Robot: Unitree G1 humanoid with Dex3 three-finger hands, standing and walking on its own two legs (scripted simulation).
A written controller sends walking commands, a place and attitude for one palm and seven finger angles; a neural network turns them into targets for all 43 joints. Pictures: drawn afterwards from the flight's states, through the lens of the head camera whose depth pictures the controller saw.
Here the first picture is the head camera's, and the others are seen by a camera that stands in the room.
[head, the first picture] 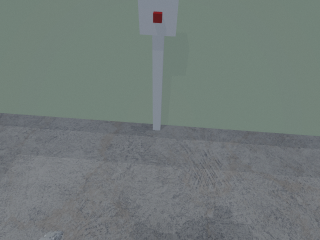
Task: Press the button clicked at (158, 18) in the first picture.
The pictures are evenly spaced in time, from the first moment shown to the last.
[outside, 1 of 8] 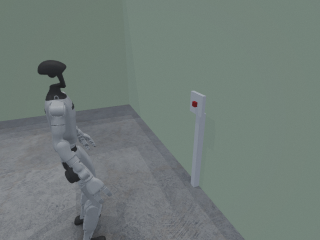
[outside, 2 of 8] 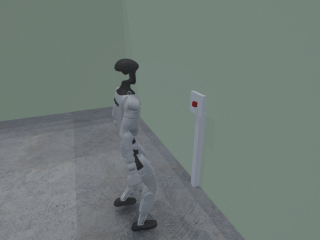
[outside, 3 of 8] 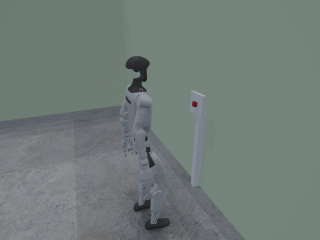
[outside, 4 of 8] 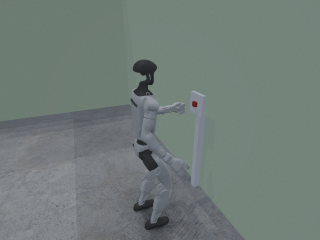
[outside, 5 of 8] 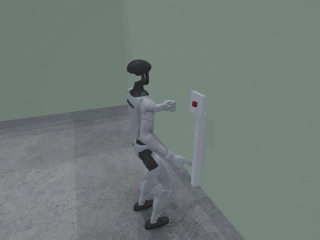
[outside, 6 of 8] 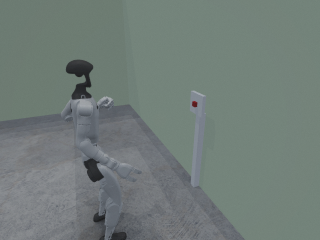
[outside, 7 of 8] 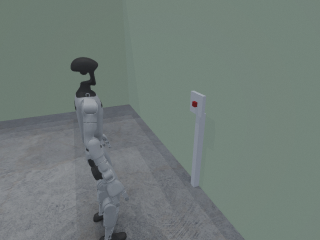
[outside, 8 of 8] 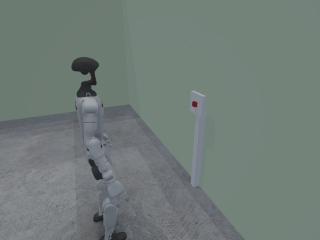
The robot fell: no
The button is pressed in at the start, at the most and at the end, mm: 0 11 0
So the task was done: yes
